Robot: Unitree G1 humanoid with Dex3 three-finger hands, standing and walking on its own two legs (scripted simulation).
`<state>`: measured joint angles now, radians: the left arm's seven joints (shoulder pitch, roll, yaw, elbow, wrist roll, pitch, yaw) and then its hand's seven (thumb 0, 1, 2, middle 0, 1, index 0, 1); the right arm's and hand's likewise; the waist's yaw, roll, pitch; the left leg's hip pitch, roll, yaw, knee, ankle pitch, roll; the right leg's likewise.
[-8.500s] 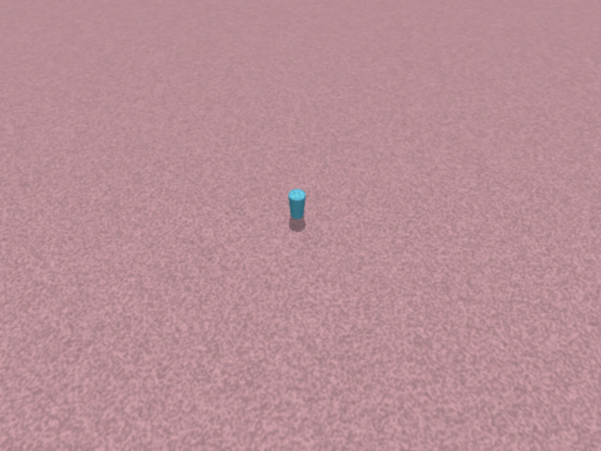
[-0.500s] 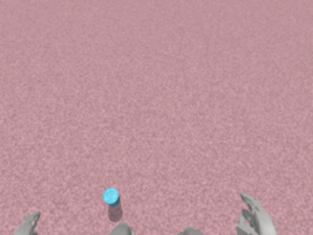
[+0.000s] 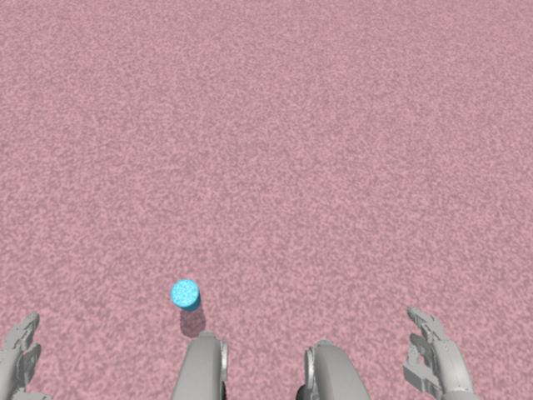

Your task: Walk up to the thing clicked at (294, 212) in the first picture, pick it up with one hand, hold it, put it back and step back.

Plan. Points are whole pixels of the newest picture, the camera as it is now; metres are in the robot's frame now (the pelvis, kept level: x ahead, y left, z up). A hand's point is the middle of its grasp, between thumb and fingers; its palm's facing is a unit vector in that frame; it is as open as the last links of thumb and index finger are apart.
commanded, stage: go down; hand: left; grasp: from the side
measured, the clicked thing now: (188, 297) +0.38 +0.21 -0.56
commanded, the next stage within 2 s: approach in 1.72 s
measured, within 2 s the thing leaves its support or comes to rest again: neither
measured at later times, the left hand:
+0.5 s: hand (61, 322) +0.26 +0.36 -0.18, palm faces +0.17 -0.97 -0.20, open 17.0 cm
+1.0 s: hand (63, 307) +0.29 +0.38 -0.22, palm faces +0.14 -0.98 -0.15, open 17.1 cm
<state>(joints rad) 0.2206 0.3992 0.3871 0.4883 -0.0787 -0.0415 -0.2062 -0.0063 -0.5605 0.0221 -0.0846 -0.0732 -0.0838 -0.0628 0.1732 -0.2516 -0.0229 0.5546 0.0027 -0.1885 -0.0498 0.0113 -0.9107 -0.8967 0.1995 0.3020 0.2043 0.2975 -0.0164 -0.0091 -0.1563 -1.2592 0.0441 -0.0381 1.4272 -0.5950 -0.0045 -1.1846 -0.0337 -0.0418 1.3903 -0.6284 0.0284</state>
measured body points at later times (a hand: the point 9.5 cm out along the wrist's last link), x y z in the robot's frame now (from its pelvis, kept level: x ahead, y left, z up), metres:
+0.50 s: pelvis -0.04 -0.01 -0.13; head +0.15 +0.03 +0.28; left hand +0.24 +0.41 -0.17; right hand +0.14 -0.27 -0.24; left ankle +0.03 +0.12 -0.59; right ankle +0.01 -0.14 -0.59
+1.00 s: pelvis -0.06 -0.01 -0.20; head +0.15 +0.04 +0.20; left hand +0.27 +0.43 -0.21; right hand +0.12 -0.29 -0.31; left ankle +0.03 +0.12 -0.59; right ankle +0.01 -0.14 -0.59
